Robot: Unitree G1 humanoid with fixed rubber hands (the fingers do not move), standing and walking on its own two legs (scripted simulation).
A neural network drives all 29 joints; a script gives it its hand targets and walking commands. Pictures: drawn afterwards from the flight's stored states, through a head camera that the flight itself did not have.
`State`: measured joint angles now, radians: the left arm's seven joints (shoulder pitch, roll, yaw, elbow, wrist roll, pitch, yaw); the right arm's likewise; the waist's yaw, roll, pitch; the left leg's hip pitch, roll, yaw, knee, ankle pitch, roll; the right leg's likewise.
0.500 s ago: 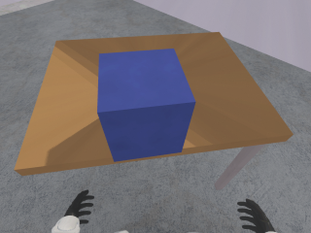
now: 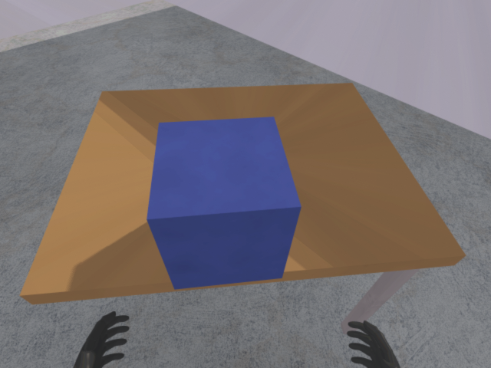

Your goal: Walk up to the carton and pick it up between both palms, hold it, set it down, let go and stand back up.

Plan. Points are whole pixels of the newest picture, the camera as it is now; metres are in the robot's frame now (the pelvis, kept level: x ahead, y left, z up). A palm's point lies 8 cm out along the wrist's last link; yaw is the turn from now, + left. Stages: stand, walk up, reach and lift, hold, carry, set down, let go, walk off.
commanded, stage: reach and lift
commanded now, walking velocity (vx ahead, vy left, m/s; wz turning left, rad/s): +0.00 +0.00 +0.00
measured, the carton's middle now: (223, 204) +0.40 +0.06 +0.02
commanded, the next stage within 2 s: none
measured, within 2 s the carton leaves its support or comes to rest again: neither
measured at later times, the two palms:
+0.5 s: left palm out of the picture +0.12 +0.25 -0.03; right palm (383, 366) +0.15 -0.19 -0.03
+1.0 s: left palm (82, 342) +0.16 +0.25 +0.01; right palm (364, 316) +0.20 -0.16 +0.02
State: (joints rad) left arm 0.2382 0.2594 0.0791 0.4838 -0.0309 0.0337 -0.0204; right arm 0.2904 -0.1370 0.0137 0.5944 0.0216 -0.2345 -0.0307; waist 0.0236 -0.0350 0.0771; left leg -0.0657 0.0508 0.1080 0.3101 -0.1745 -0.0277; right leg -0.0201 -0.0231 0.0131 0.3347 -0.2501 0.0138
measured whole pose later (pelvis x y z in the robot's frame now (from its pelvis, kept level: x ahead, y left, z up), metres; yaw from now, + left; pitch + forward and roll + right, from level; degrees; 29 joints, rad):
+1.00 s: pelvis -0.02 +0.01 +0.00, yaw +1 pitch -4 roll +0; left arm 0.25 0.24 0.00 0.15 -0.20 -0.02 0.05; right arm 0.27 -0.12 0.06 0.16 0.19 -0.12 -0.07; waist 0.08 -0.03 0.03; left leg -0.11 0.04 0.07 0.34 -0.16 -0.02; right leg -0.04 -0.02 0.01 0.34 -0.23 0.02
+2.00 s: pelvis -0.03 +0.00 +0.00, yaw +1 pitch +0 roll +0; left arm -0.42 0.30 0.21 0.10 -0.20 0.65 0.04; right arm -0.44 -0.26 0.04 0.26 0.39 0.36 -0.19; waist 0.05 -0.03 0.01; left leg -0.21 0.05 0.06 0.35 -0.14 -0.02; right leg -0.14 0.00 0.02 0.34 -0.20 0.01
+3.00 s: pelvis -0.02 +0.00 +0.00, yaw +3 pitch +7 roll -1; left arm -0.68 0.25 0.14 0.84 -0.14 0.13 0.03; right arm -0.70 -0.13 0.00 0.85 0.22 0.07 -0.19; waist 0.06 -0.02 -0.09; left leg -0.39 0.05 0.01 0.43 -0.16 -0.02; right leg -0.28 0.01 -0.02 0.37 -0.21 0.01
